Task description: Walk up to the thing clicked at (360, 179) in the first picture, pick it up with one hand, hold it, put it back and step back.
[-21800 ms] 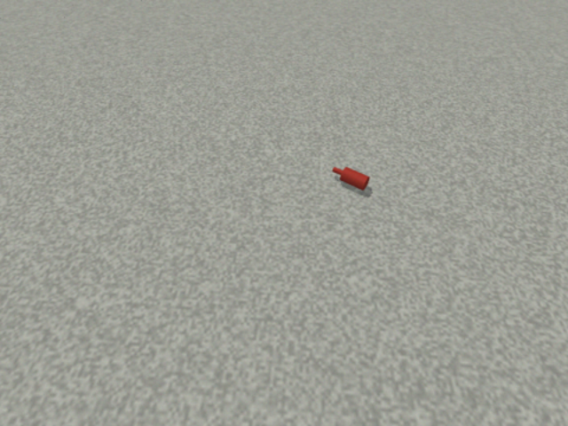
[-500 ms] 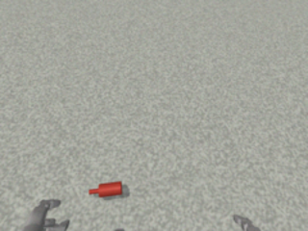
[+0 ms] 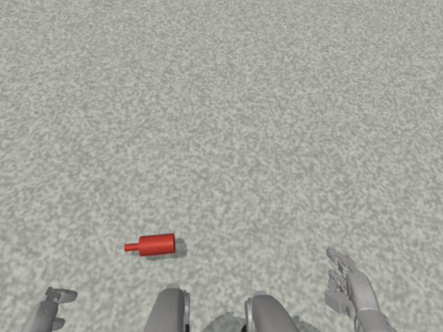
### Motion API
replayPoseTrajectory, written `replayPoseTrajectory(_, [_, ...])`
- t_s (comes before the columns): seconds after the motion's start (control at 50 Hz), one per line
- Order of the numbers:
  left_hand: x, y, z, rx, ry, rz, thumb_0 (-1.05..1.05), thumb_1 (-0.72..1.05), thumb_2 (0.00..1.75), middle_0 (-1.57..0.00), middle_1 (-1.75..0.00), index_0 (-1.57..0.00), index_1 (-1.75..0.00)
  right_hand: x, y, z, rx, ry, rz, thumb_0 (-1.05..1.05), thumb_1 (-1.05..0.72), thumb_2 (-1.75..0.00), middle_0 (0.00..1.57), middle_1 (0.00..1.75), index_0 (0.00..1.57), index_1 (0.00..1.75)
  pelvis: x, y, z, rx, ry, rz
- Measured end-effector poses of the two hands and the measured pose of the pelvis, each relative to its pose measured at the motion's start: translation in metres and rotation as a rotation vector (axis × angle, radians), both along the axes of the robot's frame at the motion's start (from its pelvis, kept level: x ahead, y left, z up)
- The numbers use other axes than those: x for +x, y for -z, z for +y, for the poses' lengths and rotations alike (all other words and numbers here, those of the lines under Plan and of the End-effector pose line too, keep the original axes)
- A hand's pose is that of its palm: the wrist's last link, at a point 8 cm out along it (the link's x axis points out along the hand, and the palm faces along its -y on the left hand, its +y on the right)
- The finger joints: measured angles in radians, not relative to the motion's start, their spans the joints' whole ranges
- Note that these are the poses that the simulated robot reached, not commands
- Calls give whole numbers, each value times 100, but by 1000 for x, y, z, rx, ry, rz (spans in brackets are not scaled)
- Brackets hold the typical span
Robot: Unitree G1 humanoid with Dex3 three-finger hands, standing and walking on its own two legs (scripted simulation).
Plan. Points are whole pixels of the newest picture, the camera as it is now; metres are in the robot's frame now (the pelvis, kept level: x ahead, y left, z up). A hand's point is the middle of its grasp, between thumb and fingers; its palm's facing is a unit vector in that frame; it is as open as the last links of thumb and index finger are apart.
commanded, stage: rise first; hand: left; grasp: from above
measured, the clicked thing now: (149, 245) +0.41 +0.24 -0.63
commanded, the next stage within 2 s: none
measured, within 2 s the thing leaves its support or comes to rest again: neither
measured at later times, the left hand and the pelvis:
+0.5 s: hand (105, 277) +0.26 +0.30 -0.34, palm faces -0.42 -0.37 -0.83, open 14.1 cm; pelvis -0.07 +0.00 -0.20, yaw -3 degrees
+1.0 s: hand (119, 258) +0.32 +0.30 -0.44, palm faces -0.43 -0.10 -0.90, open 13.9 cm; pelvis -0.09 +0.00 -0.29, yaw -6 degrees
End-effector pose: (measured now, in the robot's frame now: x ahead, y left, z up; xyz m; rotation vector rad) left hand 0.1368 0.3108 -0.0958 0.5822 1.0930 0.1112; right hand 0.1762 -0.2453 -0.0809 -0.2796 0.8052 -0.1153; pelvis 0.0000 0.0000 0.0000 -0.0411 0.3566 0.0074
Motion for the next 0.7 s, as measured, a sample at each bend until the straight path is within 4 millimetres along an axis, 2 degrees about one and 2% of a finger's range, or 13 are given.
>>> replayPoseTrajectory(0.08, [9,21,4,40,63,5,-1,-57,99,-9,-106,-8,-106,5,18,1,-2,-26,-19,1,-93,-91,20,30,21,30,-4,19,0,-2,1,42])
replayPoseTrajectory(0.14, [20,44,10,79,135,1,-1,-57,98,-9,-105,-8,-106,6,40,-1,-11,-46,-17,1,-93,-90,21,30,21,30,-10,41,0,-1,4,85])
replayPoseTrajectory(0.22, [43,79,11,141,279,-41,-1,-56,98,-10,-105,-9,-105,1,80,-8,-22,-60,9,1,-92,-90,21,30,21,30,-20,77,0,-4,10,145])
replayPoseTrajectory(0.32, [75,125,11,251,423,-123,-1,-56,98,-10,-105,-9,-105,-15,143,-17,-27,-59,76,1,-92,-90,21,30,21,30,-36,128,-1,-8,19,202])
replayPoseTrajectory(0.44, [111,171,3,371,540,-191,-1,-56,100,-11,-104,-10,-105,-54,214,-24,-14,-28,190,1,-93,-90,20,30,21,30,-58,179,-3,-13,34,233])
replayPoseTrajectory(0.52, [132,195,-1,431,590,-212,-1,-55,100,-12,-103,-11,-104,-90,249,-26,-4,0,270,1,-93,-91,20,30,21,30,-70,207,-5,-16,44,236])
replayPoseTrajectory(0.6, [149,212,-6,468,636,-221,-1,-53,99,-13,-102,-12,-102,-127,272,-28,-2,39,342,1,-93,-90,20,30,21,30,-80,227,-6,-22,53,229])
replayPoseTrajectory(0.7, [162,231,-9,490,703,-212,0,-51,99,-13,-100,-12,-101,-168,287,-32,-11,86,418,1,-91,-90,20,30,21,30,-88,247,-6,-29,62,219])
